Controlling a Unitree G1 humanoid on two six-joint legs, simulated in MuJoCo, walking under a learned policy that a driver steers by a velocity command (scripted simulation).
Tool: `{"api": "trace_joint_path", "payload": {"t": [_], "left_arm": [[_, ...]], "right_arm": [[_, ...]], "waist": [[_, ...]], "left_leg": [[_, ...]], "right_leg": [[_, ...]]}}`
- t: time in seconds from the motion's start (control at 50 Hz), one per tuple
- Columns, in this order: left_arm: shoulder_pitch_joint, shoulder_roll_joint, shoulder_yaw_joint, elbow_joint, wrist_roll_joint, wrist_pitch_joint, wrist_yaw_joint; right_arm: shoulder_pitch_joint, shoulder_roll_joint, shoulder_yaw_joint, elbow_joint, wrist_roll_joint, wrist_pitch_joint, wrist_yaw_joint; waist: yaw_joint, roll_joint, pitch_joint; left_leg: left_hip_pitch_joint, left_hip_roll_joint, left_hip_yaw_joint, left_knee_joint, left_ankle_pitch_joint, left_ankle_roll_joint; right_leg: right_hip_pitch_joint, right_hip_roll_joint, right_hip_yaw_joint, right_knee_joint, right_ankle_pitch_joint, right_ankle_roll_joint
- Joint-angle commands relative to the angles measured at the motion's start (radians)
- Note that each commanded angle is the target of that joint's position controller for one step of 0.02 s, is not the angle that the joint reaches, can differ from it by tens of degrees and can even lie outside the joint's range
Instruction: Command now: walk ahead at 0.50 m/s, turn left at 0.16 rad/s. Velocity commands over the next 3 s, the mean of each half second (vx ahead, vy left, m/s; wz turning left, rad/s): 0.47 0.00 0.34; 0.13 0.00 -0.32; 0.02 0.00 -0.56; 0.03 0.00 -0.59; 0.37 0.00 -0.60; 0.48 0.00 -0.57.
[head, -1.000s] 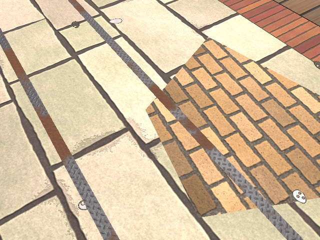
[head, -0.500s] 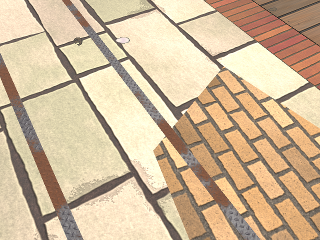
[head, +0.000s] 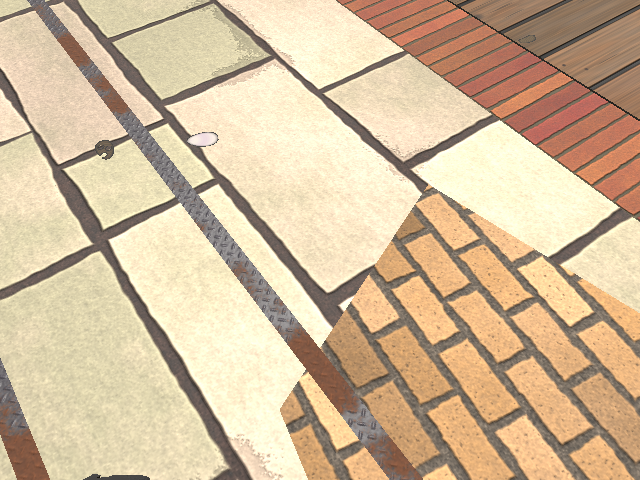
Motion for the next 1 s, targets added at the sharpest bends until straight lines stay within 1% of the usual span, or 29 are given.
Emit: {"api": "trace_joint_path", "payload": {"t": [0.02, 0.04, 0.06, 0.12, 0.18, 0.24, 0.28, 0.36, 0.38, 0.4, 0.42, 0.44, 0.46, 0.48, 0.5, 0.52, 0.54, 0.56, 0.58, 0.6, 0.64, 0.68, 0.74, 0.8, 0.9, 0.94, 0.96, 0.98, 1.0], "left_arm": [[0.230, 0.148, 0.044, 0.015, 0.001, 0.001, 0.015], [0.175, 0.113, 0.035, 0.014, 0.005, -0.004, 0.013], [0.141, 0.092, 0.029, 0.015, 0.013, -0.013, 0.012], [0.121, 0.098, 0.036, 0.039, 0.021, -0.032, 0.012], [0.143, 0.121, 0.044, 0.064, 0.025, -0.034, 0.025], [0.147, 0.137, 0.045, 0.073, 0.021, -0.027, 0.038], [0.181, 0.153, 0.048, 0.086, 0.015, -0.020, 0.045], [0.250, 0.175, 0.059, 0.118, -0.002, 0.014, 0.051], [0.251, 0.181, 0.062, 0.120, -0.006, 0.023, 0.052], [0.249, 0.184, 0.062, 0.125, -0.009, 0.032, 0.053], [0.248, 0.193, 0.063, 0.129, -0.013, 0.040, 0.056], [0.241, 0.198, 0.062, 0.134, -0.012, 0.047, 0.057], [0.222, 0.195, 0.057, 0.137, -0.015, 0.051, 0.056], [0.238, 0.166, 0.042, 0.121, 0.001, 0.040, 0.053], [0.387, 0.028, -0.006, 0.124, 0.014, 0.022, 0.027], [0.338, 0.135, 0.024, 0.171, -0.029, 0.007, 0.024], [0.227, 0.166, 0.038, 0.127, -0.066, 0.005, 0.024], [0.185, 0.139, 0.034, 0.119, -0.056, 0.009, 0.034], [0.178, 0.132, 0.040, 0.133, -0.035, 0.021, 0.046], [0.219, 0.122, 0.044, 0.147, -0.029, 0.045, 0.053], [0.281, 0.078, 0.042, 0.163, -0.023, 0.084, 0.063], [0.255, 0.084, 0.049, 0.133, -0.016, 0.104, 0.073], [0.194, 0.086, 0.050, 0.090, -0.009, 0.113, 0.067], [0.132, 0.090, 0.053, 0.051, -0.010, 0.120, 0.053], [0.075, 0.102, 0.064, -0.008, -0.011, 0.133, 0.027], [0.094, 0.097, 0.068, -0.017, -0.013, 0.135, 0.015], [0.124, 0.099, 0.071, -0.011, -0.011, 0.132, 0.013], [0.165, 0.140, 0.087, -0.005, -0.005, 0.128, 0.021], [0.220, 0.270, 0.122, -0.009, 0.002, 0.123, 0.042]], "right_arm": [[-0.064, -0.141, -0.026, -0.104, 0.034, -0.047, 0.004], [-0.089, -0.129, -0.030, -0.105, 0.020, -0.041, -0.001], [-0.065, -0.117, -0.036, -0.096, 0.015, -0.027, -0.005], [-0.030, -0.061, -0.032, -0.083, 0.014, 0.011, -0.007], [-0.095, -0.057, -0.035, -0.111, 0.006, 0.017, -0.009], [-0.172, -0.040, -0.029, -0.135, 0.001, 0.006, 0.009], [-0.249, -0.022, -0.020, -0.163, -0.002, 0.003, 0.022], [-0.351, -0.017, -0.013, -0.230, 0.000, 0.005, 0.047], [-0.358, -0.021, -0.015, -0.244, 0.001, 0.005, 0.054], [-0.355, -0.024, -0.018, -0.252, -0.005, 0.005, 0.058], [-0.325, -0.034, -0.024, -0.253, -0.013, 0.004, 0.060], [-0.234, -0.061, -0.039, -0.233, -0.018, 0.000, 0.059], [-0.089, -0.101, -0.063, -0.190, -0.019, -0.005, 0.050], [0.026, -0.183, -0.084, -0.159, -0.032, -0.001, 0.028], [0.028, -0.251, -0.079, -0.154, -0.055, 0.002, 0.014], [0.078, -0.179, -0.066, -0.171, -0.048, 0.003, 0.013], [-0.006, -0.162, -0.057, -0.170, -0.041, -0.001, 0.011], [-0.086, -0.126, -0.048, -0.169, -0.029, -0.008, 0.011], [-0.146, -0.086, -0.037, -0.169, -0.027, -0.012, 0.011], [-0.190, -0.061, -0.031, -0.168, -0.035, -0.017, 0.012], [-0.247, -0.054, -0.030, -0.163, -0.053, -0.027, 0.014], [-0.281, -0.085, -0.039, -0.155, -0.054, -0.027, 0.002], [-0.291, -0.103, -0.045, -0.138, -0.045, -0.008, -0.025], [-0.290, -0.115, -0.048, -0.121, -0.042, 0.016, -0.041], [-0.279, -0.144, -0.061, -0.105, -0.020, 0.053, -0.042], [-0.295, -0.153, -0.066, -0.106, -0.004, 0.062, -0.044], [-0.296, -0.147, -0.067, -0.101, 0.005, 0.067, -0.046], [-0.237, -0.126, -0.065, -0.078, 0.002, 0.067, -0.042], [-0.246, -0.090, -0.055, -0.106, -0.035, 0.060, -0.036]], "waist": [[0.130, -0.104, -0.154], [0.102, -0.078, -0.082], [0.067, -0.112, -0.060], [0.032, -0.103, -0.027], [0.041, -0.074, 0.003], [0.064, -0.064, 0.017], [0.096, -0.047, 0.039], [0.127, -0.035, 0.070], [0.120, -0.042, 0.068], [0.103, -0.045, 0.064], [0.077, -0.066, 0.033], [0.022, -0.084, -0.027], [-0.063, -0.068, -0.106], [-0.099, 0.019, -0.221], [-0.004, 0.250, -0.401], [-0.093, 0.089, -0.542], [-0.079, 0.095, -0.384], [-0.037, 0.050, -0.252], [-0.004, 0.025, -0.171], [0.042, 0.047, -0.143], [0.086, 0.058, -0.133], [0.097, 0.077, -0.112], [0.080, 0.087, -0.112], [0.055, 0.083, -0.093], [0.039, 0.090, -0.074], [0.062, 0.093, -0.080], [0.082, 0.084, -0.088], [0.090, 0.017, -0.109], [0.081, -0.222, -0.145]], "left_leg": [[-0.563, 0.077, -0.073, 0.353, 0.053, 0.027], [-0.534, 0.108, -0.064, 0.293, 0.121, 0.021], [-0.469, 0.138, -0.073, 0.252, 0.174, 0.017], [-0.426, 0.150, -0.075, 0.219, 0.252, -0.007], [-0.509, 0.146, -0.093, 0.098, 0.391, -0.024], [-0.490, 0.133, -0.041, -0.089, 0.541, -0.024], [-0.487, 0.128, 0.005, -0.178, 0.579, -0.018], [-0.561, 0.113, 0.049, -0.273, 0.502, 0.013], [-0.558, 0.103, 0.064, -0.284, 0.458, 0.026], [-0.508, 0.076, 0.083, -0.306, 0.406, 0.041], [-0.428, 0.035, 0.110, -0.311, 0.357, 0.057], [-0.304, -0.003, 0.120, -0.330, 0.349, 0.076], [-0.093, -0.032, 0.118, -0.431, 0.489, 0.105], [0.223, 0.097, -0.023, -0.391, 0.857, 0.149], [0.592, 0.448, -0.458, -0.359, 1.206, 0.378], [0.562, 0.451, -0.496, -0.397, 1.236, 0.394], [0.455, 0.409, -0.305, -0.425, 1.218, 0.334], [0.309, 0.352, -0.213, -0.470, 1.098, 0.273], [0.179, 0.322, -0.155, -0.523, 1.012, 0.240], [0.060, 0.297, -0.095, -0.573, 0.977, 0.223], [-0.066, 0.283, -0.014, -0.629, 0.954, 0.226], [-0.088, 0.285, 0.042, -0.659, 0.916, 0.232], [-0.053, 0.279, 0.105, -0.683, 0.751, 0.216], [-0.023, 0.297, 0.126, -0.698, 0.611, 0.211], [0.083, 0.354, 0.121, -0.611, 0.614, 0.185], [0.107, 0.355, 0.133, -0.535, 0.657, 0.148], [0.092, 0.334, 0.159, -0.467, 0.661, 0.109], [0.053, 0.273, 0.199, -0.344, 0.599, 0.042], [-0.168, 0.160, 0.271, -0.062, 0.330, -0.047]], "right_leg": [[0.576, -0.337, 0.471, -0.286, -0.168, -0.176], [0.455, -0.298, 0.379, -0.330, -0.113, -0.157], [0.375, -0.268, 0.300, -0.364, -0.060, -0.137], [0.275, -0.245, 0.162, -0.431, 0.061, -0.142], [0.301, -0.238, 0.062, -0.451, 0.151, -0.140], [0.325, -0.212, -0.039, -0.460, 0.191, -0.115], [0.361, -0.225, -0.075, -0.465, 0.199, -0.111], [0.538, -0.281, -0.111, -0.400, 0.300, -0.104], [0.571, -0.293, -0.120, -0.369, 0.368, -0.097], [0.570, -0.294, -0.126, -0.314, 0.541, -0.091], [0.572, -0.293, -0.123, -0.240, 0.748, -0.085], [0.569, -0.279, -0.117, -0.123, 0.880, -0.070], [0.511, -0.234, -0.136, 0.051, 0.864, -0.036], [0.293, -0.174, -0.132, 0.301, 0.544, 0.009], [-0.079, 0.024, -0.065, 0.713, -0.505, 0.080], [-0.063, 0.049, 0.202, 0.818, -0.594, 0.075], [-0.144, -0.010, 0.202, 0.796, -0.544, 0.062], [-0.171, -0.059, 0.158, 0.706, -0.468, 0.063], [-0.142, -0.084, 0.138, 0.650, -0.404, 0.073], [-0.049, -0.101, 0.130, 0.624, -0.355, 0.081], [0.052, -0.094, 0.107, 0.581, -0.284, 0.100], [0.023, -0.096, 0.096, 0.512, -0.230, 0.112], [0.000, -0.116, 0.079, 0.383, -0.111, 0.112], [-0.003, -0.117, 0.052, 0.297, -0.079, 0.105], [-0.016, -0.093, 0.005, 0.188, -0.186, 0.074], [0.038, -0.070, -0.025, 0.078, -0.159, 0.045], [0.109, -0.046, -0.042, -0.026, -0.068, 0.022], [0.216, -0.038, 0.006, -0.133, 0.120, -0.017], [0.403, -0.223, 0.274, -0.143, 0.585, -0.107]]}}
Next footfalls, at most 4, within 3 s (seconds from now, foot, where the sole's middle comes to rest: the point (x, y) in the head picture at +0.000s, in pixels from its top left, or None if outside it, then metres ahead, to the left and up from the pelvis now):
0.48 left None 0.41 0.17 -0.76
0.98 right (364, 477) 0.46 -0.06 -0.76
1.46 left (253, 453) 0.52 0.16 -0.76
1.90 right None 0.39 -0.08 -0.76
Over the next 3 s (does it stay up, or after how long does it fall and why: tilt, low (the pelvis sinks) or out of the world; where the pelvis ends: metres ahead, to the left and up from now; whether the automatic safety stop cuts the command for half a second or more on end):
stays up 0.66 -0.34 0.01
